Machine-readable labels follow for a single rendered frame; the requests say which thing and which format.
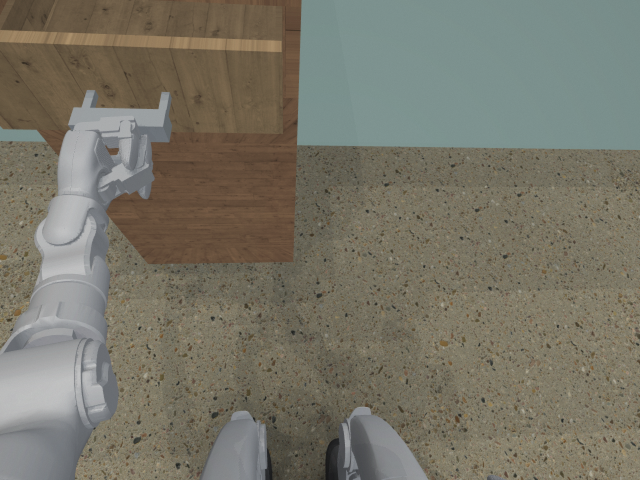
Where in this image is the drawer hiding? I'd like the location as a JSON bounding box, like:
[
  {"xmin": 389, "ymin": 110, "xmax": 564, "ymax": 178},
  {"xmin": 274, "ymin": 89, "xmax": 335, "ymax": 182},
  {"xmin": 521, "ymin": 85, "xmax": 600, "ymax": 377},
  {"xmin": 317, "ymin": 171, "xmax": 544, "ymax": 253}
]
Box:
[{"xmin": 0, "ymin": 0, "xmax": 283, "ymax": 134}]

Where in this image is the left robot forearm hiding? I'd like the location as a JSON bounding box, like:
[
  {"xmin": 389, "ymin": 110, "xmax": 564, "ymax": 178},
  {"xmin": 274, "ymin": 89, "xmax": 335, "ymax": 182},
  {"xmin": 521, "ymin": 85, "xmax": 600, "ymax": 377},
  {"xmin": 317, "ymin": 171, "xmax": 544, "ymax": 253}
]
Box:
[{"xmin": 0, "ymin": 195, "xmax": 110, "ymax": 355}]

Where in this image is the handle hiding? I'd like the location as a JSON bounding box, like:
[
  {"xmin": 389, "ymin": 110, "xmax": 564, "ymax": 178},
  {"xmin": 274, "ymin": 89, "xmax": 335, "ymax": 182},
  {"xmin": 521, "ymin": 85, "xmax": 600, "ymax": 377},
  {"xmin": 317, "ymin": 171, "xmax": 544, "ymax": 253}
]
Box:
[{"xmin": 68, "ymin": 90, "xmax": 172, "ymax": 142}]

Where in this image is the right robot shin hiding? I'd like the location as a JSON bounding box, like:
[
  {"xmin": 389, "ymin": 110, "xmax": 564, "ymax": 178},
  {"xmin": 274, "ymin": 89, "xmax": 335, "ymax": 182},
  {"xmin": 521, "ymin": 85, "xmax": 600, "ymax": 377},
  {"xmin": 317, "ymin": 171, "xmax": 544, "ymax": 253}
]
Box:
[{"xmin": 337, "ymin": 407, "xmax": 371, "ymax": 480}]

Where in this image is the robot left thigh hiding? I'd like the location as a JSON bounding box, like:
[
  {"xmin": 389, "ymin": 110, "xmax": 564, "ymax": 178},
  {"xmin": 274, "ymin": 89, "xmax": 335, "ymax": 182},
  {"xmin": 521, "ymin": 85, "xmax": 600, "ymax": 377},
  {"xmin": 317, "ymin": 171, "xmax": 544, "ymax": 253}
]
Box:
[{"xmin": 199, "ymin": 419, "xmax": 267, "ymax": 480}]

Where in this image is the cabinet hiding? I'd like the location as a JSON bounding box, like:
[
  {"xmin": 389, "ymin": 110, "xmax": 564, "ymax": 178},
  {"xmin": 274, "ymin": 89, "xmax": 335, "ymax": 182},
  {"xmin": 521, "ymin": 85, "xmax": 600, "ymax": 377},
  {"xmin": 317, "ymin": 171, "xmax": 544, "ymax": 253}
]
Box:
[{"xmin": 0, "ymin": 0, "xmax": 302, "ymax": 264}]

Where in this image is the robot left upper arm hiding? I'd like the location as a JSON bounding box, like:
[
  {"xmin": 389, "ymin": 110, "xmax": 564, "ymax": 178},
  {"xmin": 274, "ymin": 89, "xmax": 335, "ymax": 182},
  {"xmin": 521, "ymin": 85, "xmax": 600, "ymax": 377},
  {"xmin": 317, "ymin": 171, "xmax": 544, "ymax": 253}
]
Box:
[{"xmin": 0, "ymin": 338, "xmax": 119, "ymax": 480}]

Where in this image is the left robot hand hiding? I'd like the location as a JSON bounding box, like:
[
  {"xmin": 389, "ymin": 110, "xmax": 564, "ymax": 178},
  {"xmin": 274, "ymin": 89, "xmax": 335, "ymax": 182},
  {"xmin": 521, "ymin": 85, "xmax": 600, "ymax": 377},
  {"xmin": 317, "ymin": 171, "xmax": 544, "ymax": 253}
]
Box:
[{"xmin": 57, "ymin": 116, "xmax": 155, "ymax": 212}]

